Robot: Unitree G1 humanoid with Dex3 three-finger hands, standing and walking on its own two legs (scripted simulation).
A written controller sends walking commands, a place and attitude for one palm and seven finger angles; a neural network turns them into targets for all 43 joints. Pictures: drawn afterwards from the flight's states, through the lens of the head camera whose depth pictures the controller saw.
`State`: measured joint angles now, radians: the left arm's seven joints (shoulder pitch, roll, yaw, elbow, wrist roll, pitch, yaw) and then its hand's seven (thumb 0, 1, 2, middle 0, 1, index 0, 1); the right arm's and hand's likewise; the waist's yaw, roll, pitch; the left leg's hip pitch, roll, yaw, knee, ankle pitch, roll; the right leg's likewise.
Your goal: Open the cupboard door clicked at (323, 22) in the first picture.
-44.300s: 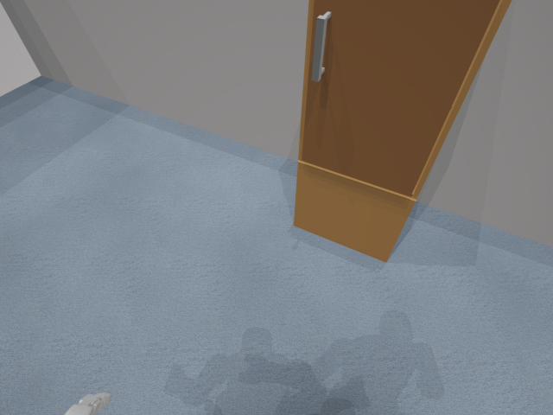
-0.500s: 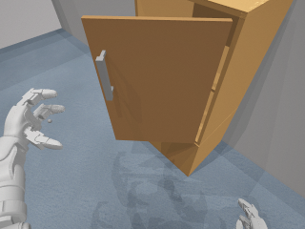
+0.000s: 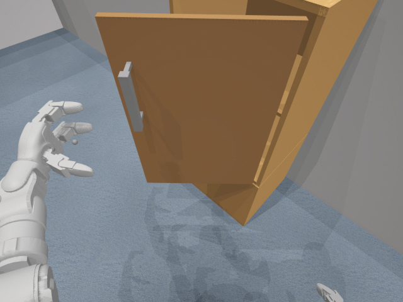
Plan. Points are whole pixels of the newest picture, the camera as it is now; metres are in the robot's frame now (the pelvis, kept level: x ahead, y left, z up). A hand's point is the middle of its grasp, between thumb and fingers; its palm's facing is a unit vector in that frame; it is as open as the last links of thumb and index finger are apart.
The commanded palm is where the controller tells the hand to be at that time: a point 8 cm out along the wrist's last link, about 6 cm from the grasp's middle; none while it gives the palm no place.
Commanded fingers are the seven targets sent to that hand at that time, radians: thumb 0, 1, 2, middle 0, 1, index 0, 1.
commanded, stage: move the hooked fingers beside the handle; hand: left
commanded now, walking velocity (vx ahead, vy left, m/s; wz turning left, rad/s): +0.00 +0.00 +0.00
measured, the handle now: (133, 98) +0.53 +0.17 +0.10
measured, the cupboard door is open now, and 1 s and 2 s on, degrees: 43 43 43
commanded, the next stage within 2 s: slide the fingers in behind the handle in 1.54 s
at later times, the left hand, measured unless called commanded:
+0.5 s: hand (90, 120) +0.45 +0.24 +0.11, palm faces +0.02 -1.00 +0.02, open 14.0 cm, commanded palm +0.43 +0.29 +0.11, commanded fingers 0.00 -0.50 0.30 -0.30 -1.20 -0.30 -1.20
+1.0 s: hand (100, 110) +0.48 +0.23 +0.11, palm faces +0.03 -1.00 +0.00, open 14.0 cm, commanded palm +0.45 +0.28 +0.11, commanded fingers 0.00 -0.50 0.30 -0.30 -1.20 -0.30 -1.20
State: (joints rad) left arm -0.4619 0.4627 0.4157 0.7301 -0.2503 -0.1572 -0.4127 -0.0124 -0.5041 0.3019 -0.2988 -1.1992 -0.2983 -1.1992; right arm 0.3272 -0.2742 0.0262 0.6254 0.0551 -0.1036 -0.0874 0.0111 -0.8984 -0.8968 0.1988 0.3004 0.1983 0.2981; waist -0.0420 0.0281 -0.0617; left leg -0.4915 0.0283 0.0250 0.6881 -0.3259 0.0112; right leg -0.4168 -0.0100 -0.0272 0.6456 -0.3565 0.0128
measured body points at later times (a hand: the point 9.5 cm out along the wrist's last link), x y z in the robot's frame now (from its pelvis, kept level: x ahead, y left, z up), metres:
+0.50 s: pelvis -0.01 +0.00 -0.01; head +0.06 +0.02 +0.44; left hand +0.44 +0.30 +0.11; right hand +0.03 -0.27 -0.12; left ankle +0.01 +0.11 -0.72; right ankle -0.02 -0.13 -0.72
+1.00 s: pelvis +0.00 +0.00 -0.01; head +0.08 +0.01 +0.43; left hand +0.47 +0.29 +0.11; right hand +0.00 -0.27 -0.12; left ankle +0.01 +0.11 -0.72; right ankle -0.02 -0.13 -0.72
